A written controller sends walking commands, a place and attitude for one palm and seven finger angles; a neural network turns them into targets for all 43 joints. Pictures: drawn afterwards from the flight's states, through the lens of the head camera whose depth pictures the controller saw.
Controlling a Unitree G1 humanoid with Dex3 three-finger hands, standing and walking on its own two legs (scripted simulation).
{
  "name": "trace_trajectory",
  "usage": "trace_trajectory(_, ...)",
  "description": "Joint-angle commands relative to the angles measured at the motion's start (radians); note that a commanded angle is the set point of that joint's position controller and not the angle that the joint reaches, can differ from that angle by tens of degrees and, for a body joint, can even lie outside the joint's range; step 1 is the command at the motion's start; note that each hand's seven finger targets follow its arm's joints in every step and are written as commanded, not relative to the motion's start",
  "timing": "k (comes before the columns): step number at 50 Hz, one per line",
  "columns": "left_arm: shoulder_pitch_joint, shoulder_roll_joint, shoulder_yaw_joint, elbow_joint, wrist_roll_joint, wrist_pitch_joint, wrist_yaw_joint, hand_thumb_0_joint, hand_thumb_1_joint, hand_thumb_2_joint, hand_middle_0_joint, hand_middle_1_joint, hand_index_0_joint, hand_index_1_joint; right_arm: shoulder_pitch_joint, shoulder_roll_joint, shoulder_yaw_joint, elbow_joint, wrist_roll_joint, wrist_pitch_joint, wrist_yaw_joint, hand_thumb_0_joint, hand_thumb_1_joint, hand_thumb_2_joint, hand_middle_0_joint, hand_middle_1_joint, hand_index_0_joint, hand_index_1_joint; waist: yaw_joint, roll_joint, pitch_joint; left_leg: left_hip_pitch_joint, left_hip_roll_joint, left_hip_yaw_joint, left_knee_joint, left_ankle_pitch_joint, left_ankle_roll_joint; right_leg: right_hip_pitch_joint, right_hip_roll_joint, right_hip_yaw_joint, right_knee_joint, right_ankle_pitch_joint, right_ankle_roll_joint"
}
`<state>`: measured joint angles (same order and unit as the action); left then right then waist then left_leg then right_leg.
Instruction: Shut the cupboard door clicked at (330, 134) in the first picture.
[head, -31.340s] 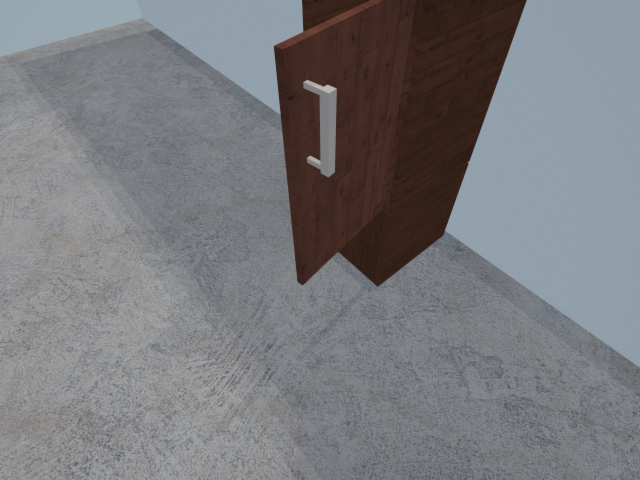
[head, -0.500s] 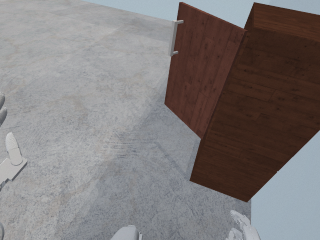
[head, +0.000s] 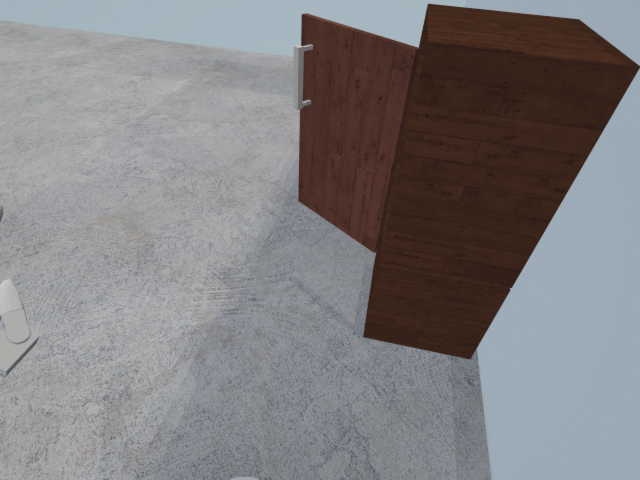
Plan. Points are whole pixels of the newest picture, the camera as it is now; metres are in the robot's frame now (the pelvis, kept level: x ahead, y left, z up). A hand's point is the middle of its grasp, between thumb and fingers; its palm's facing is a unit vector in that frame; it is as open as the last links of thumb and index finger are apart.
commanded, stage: stop stepping back and stand still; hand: left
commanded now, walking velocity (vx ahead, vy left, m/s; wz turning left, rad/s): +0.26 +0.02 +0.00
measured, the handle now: (303, 77) +1.08 +0.12 +0.10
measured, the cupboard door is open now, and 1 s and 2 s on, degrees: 56 56 56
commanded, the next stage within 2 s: let the arm hang, fingers relaxed in 0.90 s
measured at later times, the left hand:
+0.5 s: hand (57, 306) +0.22 +0.28 +0.17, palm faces +0.44 -0.74 -0.51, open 7.4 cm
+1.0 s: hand (51, 296) +0.24 +0.30 +0.16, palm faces +0.39 -0.78 -0.49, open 7.4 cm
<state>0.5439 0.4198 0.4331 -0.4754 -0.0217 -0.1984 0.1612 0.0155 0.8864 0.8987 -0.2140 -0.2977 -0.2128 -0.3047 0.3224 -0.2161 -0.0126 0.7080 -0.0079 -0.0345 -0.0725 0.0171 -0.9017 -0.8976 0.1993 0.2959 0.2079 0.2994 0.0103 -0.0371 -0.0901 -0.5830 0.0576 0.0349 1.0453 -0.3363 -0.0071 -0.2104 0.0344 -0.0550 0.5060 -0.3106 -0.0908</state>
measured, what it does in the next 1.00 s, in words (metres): steps on the spot: left foot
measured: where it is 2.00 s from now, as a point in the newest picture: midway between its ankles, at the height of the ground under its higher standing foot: outside the picture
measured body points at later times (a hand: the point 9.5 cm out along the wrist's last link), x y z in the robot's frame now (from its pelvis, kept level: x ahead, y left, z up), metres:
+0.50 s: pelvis +0.02 +0.02 -0.01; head +0.03 +0.01 +0.44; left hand +0.19 +0.32 +0.20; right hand +0.17 -0.20 -0.11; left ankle +0.01 +0.16 -0.73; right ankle +0.04 -0.05 -0.74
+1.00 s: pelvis +0.04 +0.04 +0.00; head +0.05 +0.04 +0.45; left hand +0.22 +0.34 +0.19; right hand +0.20 -0.20 -0.08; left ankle +0.03 +0.14 -0.74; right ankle +0.04 -0.05 -0.74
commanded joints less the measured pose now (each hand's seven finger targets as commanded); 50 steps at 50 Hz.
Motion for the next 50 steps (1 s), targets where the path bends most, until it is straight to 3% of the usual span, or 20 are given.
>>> trace_trajectory(1,-0.222,0.177,0.060,-0.094,0.004,-0.060,0.023,0.000,0.900,0.900,-0.200,-0.300,-0.200,-0.300,-0.191,-0.096,-0.031,-0.181,-0.004,-0.089,-0.026,0.000,-0.900,-0.900,0.200,0.300,0.200,0.300,-0.028,-0.043,0.173,0.080,0.033,0.039,-0.160,0.003,0.010,-0.248,-0.294,0.287,-0.343,-0.472,-0.107)
trace_trajectory(4,-0.240,0.176,0.045,-0.135,0.014,-0.064,0.042,0.000,0.900,0.900,-0.200,-0.300,-0.200,-0.300,-0.182,-0.092,-0.031,-0.184,-0.010,-0.119,-0.042,0.000,-0.900,-0.900,0.200,0.300,0.200,0.300,-0.014,-0.067,0.122,0.234,0.004,0.091,-0.390,-0.017,0.024,-0.160,-0.267,0.239,-0.264,-0.386,-0.092)
trace_trajectory(7,-0.175,0.173,0.063,-0.180,-0.004,-0.063,0.049,0.000,0.900,0.900,-0.200,-0.300,-0.200,-0.300,-0.138,-0.107,-0.034,-0.199,-0.004,-0.131,-0.045,0.000,-0.900,-0.900,0.200,0.300,0.200,0.300,-0.032,0.027,0.051,0.412,-0.012,0.081,-0.607,-0.047,0.036,-0.147,-0.157,0.129,-0.051,-0.294,-0.026)
trace_trajectory(8,-0.131,0.175,0.081,-0.222,-0.014,-0.065,0.046,0.000,0.900,0.900,-0.200,-0.300,-0.200,-0.300,-0.134,-0.143,-0.047,-0.217,0.003,-0.133,-0.047,0.000,-0.900,-0.900,0.200,0.300,0.200,0.300,-0.036,0.228,0.031,0.491,0.110,-0.138,-0.729,-0.074,0.084,-0.219,-0.078,0.061,0.165,-0.207,0.025)
trace_trajectory(9,-0.119,0.190,0.104,-0.280,-0.010,-0.077,0.050,0.000,0.900,0.900,-0.200,-0.300,-0.200,-0.300,-0.151,-0.142,-0.044,-0.235,0.003,-0.123,-0.037,0.000,-0.900,-0.900,0.200,0.300,0.200,0.300,-0.028,0.354,0.032,0.558,0.277,-0.402,-0.768,0.040,0.143,-0.354,-0.006,-0.022,0.326,-0.213,0.068)
trace_trajectory(10,-0.100,0.226,0.132,-0.285,-0.006,-0.087,0.044,0.000,0.900,0.900,-0.200,-0.300,-0.200,-0.300,-0.158,-0.122,-0.038,-0.236,0.000,-0.122,-0.031,0.000,-0.900,-0.900,0.200,0.300,0.200,0.300,-0.031,0.239,0.052,0.544,0.326,-0.431,-0.793,0.197,0.173,-0.385,-0.016,0.005,0.409,-0.210,0.076)
trace_trajectory(12,-0.046,0.232,0.160,-0.271,-0.012,-0.070,0.030,0.000,0.900,0.900,-0.200,-0.300,-0.200,-0.300,-0.155,-0.108,-0.036,-0.211,-0.008,-0.113,-0.019,0.000,-0.900,-0.900,0.200,0.300,0.200,0.300,-0.034,0.227,0.060,0.393,0.306,-0.341,-0.782,0.138,0.178,-0.285,-0.058,0.035,0.402,-0.157,0.084)
trace_trajectory(15,0.001,0.209,0.147,-0.306,-0.016,-0.057,0.030,0.000,0.900,0.900,-0.200,-0.300,-0.200,-0.300,-0.162,-0.098,-0.024,-0.208,0.000,-0.112,0.001,0.000,-0.900,-0.900,0.200,0.300,0.200,0.300,-0.027,0.293,0.040,0.337,0.231,-0.105,-0.703,0.264,0.117,-0.126,-0.035,-0.030,0.196,-0.032,0.094)
trace_trajectory(18,0.011,0.204,0.146,-0.258,-0.018,-0.038,0.025,0.000,0.900,0.900,-0.200,-0.300,-0.200,-0.300,-0.163,-0.105,-0.020,-0.219,0.011,-0.109,0.010,0.000,-0.900,-0.900,0.200,0.300,0.200,0.300,-0.022,0.252,0.040,0.220,0.182,-0.008,-0.642,0.156,0.067,0.068,-0.015,-0.053,-0.010,0.082,0.098)
trace_trajectory(20,-0.015,0.199,0.147,-0.199,-0.017,-0.034,0.029,0.000,0.900,0.900,-0.200,-0.300,-0.200,-0.300,-0.156,-0.099,-0.021,-0.221,0.012,-0.102,0.010,0.000,-0.900,-0.900,0.200,0.300,0.200,0.300,-0.031,0.138,0.041,0.142,0.118,0.020,-0.553,0.020,0.035,0.130,-0.079,0.077,-0.074,0.134,0.064)
trace_trajectory(22,-0.035,0.191,0.137,-0.165,-0.022,-0.026,0.034,0.000,0.900,0.900,-0.200,-0.300,-0.200,-0.300,-0.134,-0.082,-0.023,-0.216,0.018,-0.098,0.015,0.000,-0.900,-0.900,0.200,0.300,0.200,0.300,-0.037,-0.057,0.007,0.164,-0.009,0.047,-0.381,-0.043,-0.006,0.060,-0.241,0.336,-0.178,0.237,-0.016)
trace_trajectory(23,-0.024,0.193,0.131,-0.155,-0.020,-0.018,0.037,0.000,0.900,0.900,-0.200,-0.300,-0.200,-0.300,-0.148,-0.085,-0.031,-0.216,0.026,-0.090,0.017,0.000,-0.900,-0.900,0.200,0.300,0.200,0.300,-0.028,-0.121,-0.005,0.161,-0.029,0.027,-0.279,-0.090,-0.015,0.058,-0.301,0.421,-0.228,0.273,-0.033)
trace_trajectory(25,-0.012,0.183,0.122,-0.145,-0.011,-0.026,0.044,0.000,0.900,0.900,-0.200,-0.300,-0.200,-0.300,-0.167,-0.074,-0.022,-0.215,0.024,-0.079,0.014,0.000,-0.900,-0.900,0.200,0.300,0.200,0.300,-0.016,-0.125,-0.012,0.113,-0.017,-0.026,-0.222,-0.137,-0.005,0.126,-0.327,0.373,-0.204,0.370,-0.037)
trace_trajectory(28,-0.046,0.186,0.123,-0.169,0.001,-0.036,0.050,0.000,0.900,0.900,-0.200,-0.300,-0.200,-0.300,-0.195,-0.071,-0.007,-0.223,0.018,-0.072,-0.001,0.000,-0.900,-0.900,0.200,0.300,0.200,0.300,-0.018,-0.059,-0.032,0.176,-0.016,-0.015,-0.398,-0.044,0.000,0.152,-0.276,0.225,-0.104,0.509,-0.042)
trace_trajectory(31,-0.043,0.177,0.106,-0.226,-0.006,-0.043,0.053,0.000,0.900,0.900,-0.200,-0.300,-0.200,-0.300,-0.183,-0.080,-0.014,-0.229,0.012,-0.064,-0.015,0.000,-0.900,-0.900,0.200,0.300,0.200,0.300,-0.024,-0.014,-0.055,0.328,-0.030,-0.001,-0.589,0.196,0.006,0.124,-0.209,0.144,-0.062,0.467,0.026)
trace_trajectory(33,-0.038,0.198,0.110,-0.290,-0.008,-0.044,0.055,0.000,0.900,0.900,-0.200,-0.300,-0.200,-0.300,-0.196,-0.105,-0.030,-0.244,0.019,-0.066,-0.023,0.000,-0.900,-0.900,0.200,0.300,0.200,0.300,-0.011,0.093,-0.063,0.394,0.069,-0.084,-0.624,0.397,0.030,0.071,-0.145,0.114,-0.028,0.368,0.074)
trace_trajectory(37,-0.009,0.194,0.123,-0.277,-0.008,-0.044,0.048,0.000,0.900,0.900,-0.200,-0.300,-0.200,-0.300,-0.203,-0.102,-0.016,-0.257,0.018,-0.064,-0.019,0.000,-0.900,-0.900,0.200,0.300,0.200,0.300,-0.012,0.222,-0.005,0.265,0.092,-0.112,-0.652,0.378,0.035,0.117,-0.088,0.084,-0.030,0.326,0.083)
trace_trajectory(42,0.034,0.170,0.120,-0.210,-0.022,-0.040,0.042,0.000,0.900,0.900,-0.200,-0.300,-0.200,-0.300,-0.175,-0.106,-0.026,-0.261,0.025,-0.063,-0.014,0.000,-0.900,-0.900,0.200,0.300,0.200,0.300,-0.019,0.126,-0.058,0.269,0.057,-0.074,-0.614,0.310,0.015,0.155,-0.112,0.119,-0.058,0.387,0.068)
trace_trajectory(49,0.023,0.153,0.093,-0.181,-0.027,-0.023,0.033,0.000,0.900,0.900,-0.200,-0.300,-0.200,-0.300,-0.182,-0.106,-0.019,-0.263,0.025,-0.057,-0.016,0.000,-0.900,-0.900,0.200,0.300,0.200,0.300,-0.020,0.074,-0.032,0.265,0.055,-0.081,-0.640,0.251,0.018,0.119,-0.112,0.115,-0.080,0.327,0.071)
trace_trajectory(50,-0.080,-0.030,-0.357,0.532,0.040,0.112,-0.114,0.000,0.900,0.900,-0.200,-0.300,-0.200,-0.300,-0.276,-0.248,-0.044,-0.081,0.033,-0.130,0.082,0.000,-0.900,-0.900,0.200,0.300,0.200,0.300,-0.042,0.092,0.081,0.251,0.062,-0.068,-0.485,0.424,0.016,-0.049,-0.175,0.032,0.027,0.420,0.062)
